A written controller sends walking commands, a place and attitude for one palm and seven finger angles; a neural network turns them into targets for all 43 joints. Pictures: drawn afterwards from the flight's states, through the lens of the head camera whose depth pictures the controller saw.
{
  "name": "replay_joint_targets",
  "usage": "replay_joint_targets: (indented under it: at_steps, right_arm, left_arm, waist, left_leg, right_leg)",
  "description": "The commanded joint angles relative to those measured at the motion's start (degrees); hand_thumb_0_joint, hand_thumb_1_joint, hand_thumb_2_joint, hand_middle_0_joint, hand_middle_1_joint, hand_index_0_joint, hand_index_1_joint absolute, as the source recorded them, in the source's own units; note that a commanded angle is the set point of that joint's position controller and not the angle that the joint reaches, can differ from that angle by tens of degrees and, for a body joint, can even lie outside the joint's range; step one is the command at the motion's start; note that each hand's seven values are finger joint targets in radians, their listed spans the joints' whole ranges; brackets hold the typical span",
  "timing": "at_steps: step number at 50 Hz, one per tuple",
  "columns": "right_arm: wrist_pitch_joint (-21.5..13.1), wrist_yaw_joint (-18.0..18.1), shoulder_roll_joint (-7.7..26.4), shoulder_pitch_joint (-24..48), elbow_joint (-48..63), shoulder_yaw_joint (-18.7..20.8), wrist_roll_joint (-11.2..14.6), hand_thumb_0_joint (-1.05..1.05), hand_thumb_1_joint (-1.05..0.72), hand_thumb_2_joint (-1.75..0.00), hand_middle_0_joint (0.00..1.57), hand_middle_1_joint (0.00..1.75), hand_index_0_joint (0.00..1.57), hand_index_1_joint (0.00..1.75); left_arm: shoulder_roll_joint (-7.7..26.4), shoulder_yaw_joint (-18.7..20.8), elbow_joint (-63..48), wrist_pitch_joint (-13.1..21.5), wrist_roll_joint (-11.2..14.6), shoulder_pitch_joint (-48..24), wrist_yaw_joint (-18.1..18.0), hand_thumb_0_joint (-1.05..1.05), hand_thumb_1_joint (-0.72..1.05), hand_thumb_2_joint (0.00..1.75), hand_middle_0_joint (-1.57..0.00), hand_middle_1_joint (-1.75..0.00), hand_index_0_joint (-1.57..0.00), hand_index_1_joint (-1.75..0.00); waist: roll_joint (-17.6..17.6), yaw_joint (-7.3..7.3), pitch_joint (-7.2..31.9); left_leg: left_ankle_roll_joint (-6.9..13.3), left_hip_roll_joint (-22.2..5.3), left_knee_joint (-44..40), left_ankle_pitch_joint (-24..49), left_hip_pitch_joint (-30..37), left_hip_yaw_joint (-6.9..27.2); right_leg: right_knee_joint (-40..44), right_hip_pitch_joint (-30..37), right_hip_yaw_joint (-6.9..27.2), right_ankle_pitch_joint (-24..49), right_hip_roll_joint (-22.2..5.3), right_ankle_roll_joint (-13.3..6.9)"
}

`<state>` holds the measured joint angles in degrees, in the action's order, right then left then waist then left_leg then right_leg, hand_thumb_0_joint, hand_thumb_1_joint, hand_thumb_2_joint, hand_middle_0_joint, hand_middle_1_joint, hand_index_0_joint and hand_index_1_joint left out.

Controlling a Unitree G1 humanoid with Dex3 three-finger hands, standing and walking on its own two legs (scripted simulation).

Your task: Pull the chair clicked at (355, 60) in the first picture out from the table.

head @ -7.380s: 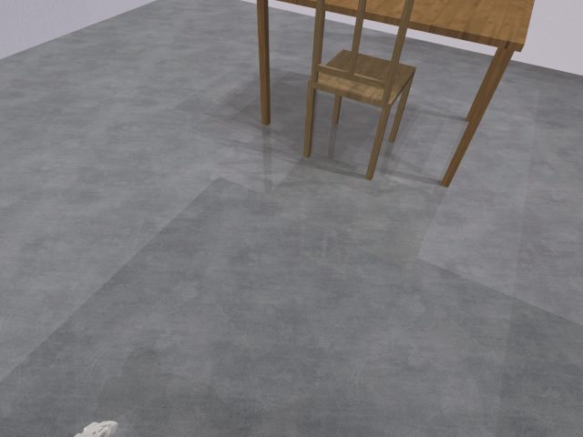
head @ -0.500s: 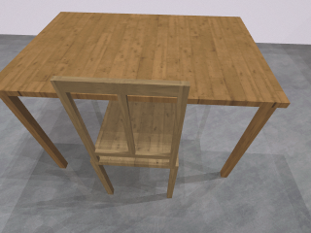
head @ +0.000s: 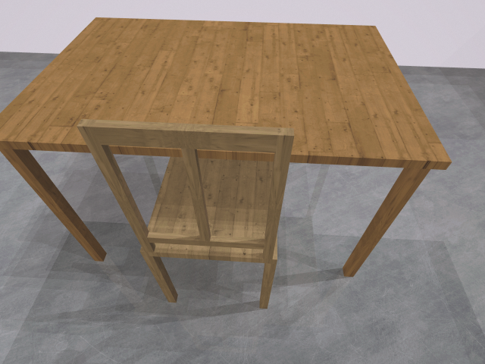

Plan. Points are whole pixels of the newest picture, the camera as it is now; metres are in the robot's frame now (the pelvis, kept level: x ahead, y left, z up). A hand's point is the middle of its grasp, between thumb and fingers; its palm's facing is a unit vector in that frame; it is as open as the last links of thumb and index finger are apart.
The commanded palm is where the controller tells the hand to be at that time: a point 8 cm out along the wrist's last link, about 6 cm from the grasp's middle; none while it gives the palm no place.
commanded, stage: look again from close up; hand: left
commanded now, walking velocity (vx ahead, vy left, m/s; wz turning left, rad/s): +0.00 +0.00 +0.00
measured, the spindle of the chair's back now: (198, 200) +0.46 +0.13 -0.07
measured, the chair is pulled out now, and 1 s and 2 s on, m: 0.00 0.00 0.00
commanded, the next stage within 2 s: raise the hand toward the chair's back in 0.48 s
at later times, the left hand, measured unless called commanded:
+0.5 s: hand out of the picture +0.00 +0.17 -0.17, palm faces +0.03 -0.98 -0.19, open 7.4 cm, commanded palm none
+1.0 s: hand (154, 351) +0.16 +0.16 -0.08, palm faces -0.02 -1.00 +0.05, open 9.2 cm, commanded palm +0.13 +0.23 -0.06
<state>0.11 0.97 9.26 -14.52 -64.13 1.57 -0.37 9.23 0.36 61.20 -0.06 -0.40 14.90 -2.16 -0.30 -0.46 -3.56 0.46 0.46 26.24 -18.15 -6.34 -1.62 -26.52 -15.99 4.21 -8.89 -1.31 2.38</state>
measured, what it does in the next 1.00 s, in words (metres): lowers itself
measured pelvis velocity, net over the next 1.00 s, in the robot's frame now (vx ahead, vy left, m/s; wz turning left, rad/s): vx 0.00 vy -0.01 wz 0.06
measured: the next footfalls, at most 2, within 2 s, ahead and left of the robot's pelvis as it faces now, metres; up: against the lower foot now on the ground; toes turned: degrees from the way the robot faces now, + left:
none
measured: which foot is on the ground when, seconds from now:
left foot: down 0.00-1.00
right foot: down 0.00-1.00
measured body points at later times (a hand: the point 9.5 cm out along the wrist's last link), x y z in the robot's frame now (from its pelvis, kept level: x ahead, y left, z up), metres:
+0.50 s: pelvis +0.01 +0.00 +0.00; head +0.02 +0.00 +0.45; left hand +0.00 +0.22 -0.16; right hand -0.01 -0.21 -0.16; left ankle -0.04 +0.11 -0.74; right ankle +0.06 -0.14 -0.74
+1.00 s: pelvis +0.00 -0.01 -0.07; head +0.04 +0.02 +0.38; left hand +0.15 +0.21 -0.08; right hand +0.25 -0.27 -0.06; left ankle -0.04 +0.11 -0.74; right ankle +0.06 -0.14 -0.74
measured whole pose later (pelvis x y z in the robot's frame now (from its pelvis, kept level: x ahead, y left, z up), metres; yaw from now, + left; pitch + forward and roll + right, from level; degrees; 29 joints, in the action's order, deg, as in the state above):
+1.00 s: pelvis +0.00 -0.01 -0.07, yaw +3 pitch +12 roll +0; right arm -15.5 -1.2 17.0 -7.9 -25.4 5.5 1.4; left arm 10.5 6.5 11.6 29.7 12.0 26.9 19.8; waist 4.7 -1.1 7.7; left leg -0.8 0.6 60.9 -33.4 -39.2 1.7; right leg -59.3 -47.7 1.3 -23.4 -1.4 1.3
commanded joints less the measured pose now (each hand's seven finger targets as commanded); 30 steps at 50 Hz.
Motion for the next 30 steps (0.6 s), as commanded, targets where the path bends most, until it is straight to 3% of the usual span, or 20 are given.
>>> replay_joint_targets:
  at_steps: [1, 5, 12, 17, 20, 28, 29, 30]
  right_arm:
    - [-0.99, 0.4, 5.34, -3.61, 0.97, 0.79, -0.09, 0.0, -0.9, -0.9, 0.2, 0.3, 0.2, 0.3]
    - [-1.18, 0.52, 4.91, -4.38, 0.34, 0.59, -0.03, 0.0, -0.9, -0.9, 0.2, 0.3, 0.2, 0.3]
    - [-1.05, 0.6, 4.46, -4.87, -0.17, 0.47, 0.03, 0.0, -0.9, -0.9, 0.2, 0.3, 0.2, 0.3]
    - [-1.1, 0.67, 4.0, -5.52, -0.4, 0.45, 0.01, 0.0, -0.9, -0.9, 0.2, 0.3, 0.2, 0.3]
    - [-1.31, 0.78, 3.75, -6.07, -0.55, 0.46, 0.03, 0.0, -0.9, -0.9, 0.2, 0.3, 0.2, 0.3]
    - [-1.4, 0.95, 3.18, -6.25, -0.67, 0.39, 0.08, 0.0, -0.9, -0.9, 0.2, 0.3, 0.2, 0.3]
    - [-2.5, 0.7, 5.72, -1.26, 4.1, 0.03, 0.27, 0.0, -0.9, -0.9, 0.2, 0.3, 0.2, 0.3]
    - [-11.5, 3.31, 15.35, -0.89, 25.05, -0.09, 3.24, 0.0, -0.9, -0.9, 0.2, 0.3, 0.2, 0.3]
  left_arm:
    - [6.34, 1.24, -1.79, 1.2, -0.09, 2.81, -0.32, 0.0, 0.9, 0.9, -0.2, -0.3, -0.2, -0.3]
    - [5.86, 1.12, -1.08, 1.36, -0.11, 3.56, -0.41, 0.0, 0.9, 0.9, -0.2, -0.3, -0.2, -0.3]
    - [5.03, 0.88, -0.18, 1.12, -0.16, 4.67, -0.44, 0.0, 0.9, 0.9, -0.2, -0.3, -0.2, -0.3]
    - [4.74, 0.92, 0.08, 1.23, -0.16, 5.3, -0.48, 0.0, 0.9, 0.9, -0.2, -0.3, -0.2, -0.3]
    - [4.48, 0.96, 0.18, 1.41, -0.16, 5.64, -0.57, 0.0, 0.9, 0.9, -0.2, -0.3, -0.2, -0.3]
    - [4.12, 0.92, 0.48, 1.36, -0.2, 5.89, -0.62, 0.0, 0.9, 0.9, -0.2, -0.3, -0.2, -0.3]
    - [6.71, 1.21, 2.57, 2.1, -0.88, 9.09, -2.73, 0.0, 0.9, 0.9, -0.2, -0.3, -0.2, -0.3]
    - [18.29, 6.46, -87.14, 14.65, 11.5, -36.14, -1.74, 0.0, 0.88, 0.89, -0.2, -0.3, -0.2, -0.3]
  waist:
    - [0.9, -0.06, 0.52]
    - [0.77, -0.12, 0.48]
    - [0.44, 0.13, -2.26]
    - [0.95, 0.16, -2.37]
    - [0.87, -0.05, -0.49]
    - [0.29, 0.17, -1.59]
    - [5.07, 1.88, 2.19]
    - [-6.58, -3.65, 30.43]
  left_leg:
    - [0.88, -4.82, -6.87, 4.55, -4.42, 4.42]
    - [0.84, -4.86, -6.78, 6.26, -4.34, 4.57]
    - [1.0, -5.06, -8.11, 2.98, -5.79, 4.8]
    - [1.07, -4.89, -7.62, 3.56, -5.56, 4.65]
    - [1.06, -5.04, -6.88, 6.45, -3.97, 4.25]
    - [1.03, -5.24, -7.06, 6.81, -4.6, 4.22]
    - [-0.21, -6.92, 2.61, 17.13, -7.18, 1.31]
    - [-0.35, -0.57, -5.02, 18.8, 2.78, 2.49]
  right_leg:
    - [4.25, 3.49, 2.82, 1.84, -3.46, -3.33]
    - [3.73, 4.0, 2.79, 4.4, -3.74, -3.46]
    - [4.49, 2.9, 2.49, 1.05, -3.33, -3.24]
    - [4.57, 2.68, 2.66, 1.26, -3.35, -3.32]
    - [3.58, 3.35, 2.69, 4.88, -3.51, -3.48]
    - [3.33, 3.44, 2.65, 5.72, -3.41, -3.5]
    - [-2.12, 8.13, 0.83, 28.61, -6.28, -3.26]
    - [-3.73, 14.14, -2.95, 13.6, -0.81, -3.15]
